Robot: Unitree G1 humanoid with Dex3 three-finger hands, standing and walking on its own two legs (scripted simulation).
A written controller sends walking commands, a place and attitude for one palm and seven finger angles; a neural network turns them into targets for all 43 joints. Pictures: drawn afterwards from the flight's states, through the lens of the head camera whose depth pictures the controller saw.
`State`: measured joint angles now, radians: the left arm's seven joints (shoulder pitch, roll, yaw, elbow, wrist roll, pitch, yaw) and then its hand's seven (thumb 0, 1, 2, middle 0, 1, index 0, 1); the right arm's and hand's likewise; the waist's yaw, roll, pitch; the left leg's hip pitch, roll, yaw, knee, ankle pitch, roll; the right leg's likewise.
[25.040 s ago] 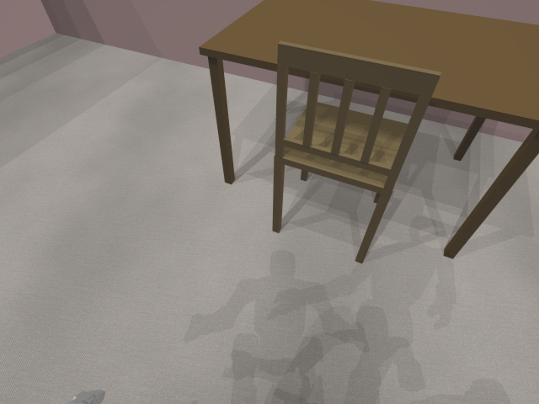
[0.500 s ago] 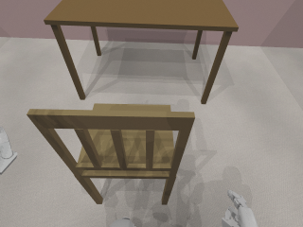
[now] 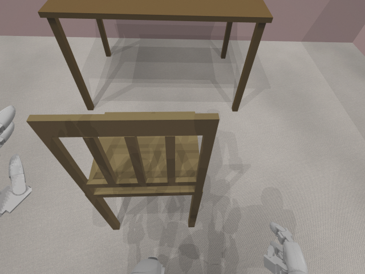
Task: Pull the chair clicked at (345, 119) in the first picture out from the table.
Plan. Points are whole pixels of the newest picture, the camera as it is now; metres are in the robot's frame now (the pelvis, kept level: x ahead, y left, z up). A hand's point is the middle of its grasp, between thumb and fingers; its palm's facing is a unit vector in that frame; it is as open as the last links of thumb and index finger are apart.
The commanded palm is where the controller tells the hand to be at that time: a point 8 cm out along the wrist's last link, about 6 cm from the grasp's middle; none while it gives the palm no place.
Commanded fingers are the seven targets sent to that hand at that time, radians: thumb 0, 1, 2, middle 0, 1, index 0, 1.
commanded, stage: step back with the hand held close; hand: left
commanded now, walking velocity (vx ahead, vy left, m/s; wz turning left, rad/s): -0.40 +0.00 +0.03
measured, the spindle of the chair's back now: (136, 160) +0.41 +0.17 -0.09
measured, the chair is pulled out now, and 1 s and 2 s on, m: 0.68 0.68 0.68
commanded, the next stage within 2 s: stop stepping back and stand still in 0.06 s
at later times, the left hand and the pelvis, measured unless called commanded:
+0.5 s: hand out of the picture +0.09 +0.25 +0.17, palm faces +0.46 -0.78 -0.42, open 7.4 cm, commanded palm +0.04 +0.29 +0.18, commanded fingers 0.00 0.90 0.90 -0.20 -0.30 -0.20 -0.30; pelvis -0.10 -0.01 +0.00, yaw +1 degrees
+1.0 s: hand out of the picture +0.07 +0.25 +0.14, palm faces +0.43 -0.79 -0.43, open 7.4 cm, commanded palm none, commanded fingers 0.00 0.90 0.90 -0.20 -0.30 -0.20 -0.30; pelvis -0.12 -0.02 +0.01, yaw +3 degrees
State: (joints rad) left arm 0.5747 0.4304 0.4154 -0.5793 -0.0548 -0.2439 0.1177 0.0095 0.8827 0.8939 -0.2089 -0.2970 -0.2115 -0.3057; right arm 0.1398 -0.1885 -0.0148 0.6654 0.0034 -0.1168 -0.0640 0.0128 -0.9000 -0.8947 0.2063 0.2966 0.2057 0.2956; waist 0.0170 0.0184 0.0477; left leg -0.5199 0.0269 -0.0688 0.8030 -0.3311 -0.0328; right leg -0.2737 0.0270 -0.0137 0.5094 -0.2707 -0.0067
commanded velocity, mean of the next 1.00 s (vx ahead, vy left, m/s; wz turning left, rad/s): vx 0.05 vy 0.01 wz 0.00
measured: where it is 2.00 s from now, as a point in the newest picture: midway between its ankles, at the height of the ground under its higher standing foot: outside the picture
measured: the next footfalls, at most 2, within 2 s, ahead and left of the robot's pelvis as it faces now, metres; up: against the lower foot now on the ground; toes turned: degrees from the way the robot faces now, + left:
left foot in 0.10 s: +0.03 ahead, +0.12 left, +0.00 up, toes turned +0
left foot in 0.52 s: -0.06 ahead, +0.09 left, +0.00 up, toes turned +2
